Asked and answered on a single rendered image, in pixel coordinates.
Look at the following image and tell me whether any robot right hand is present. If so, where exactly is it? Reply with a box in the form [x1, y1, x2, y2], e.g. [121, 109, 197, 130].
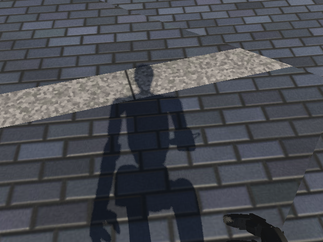
[223, 213, 288, 242]

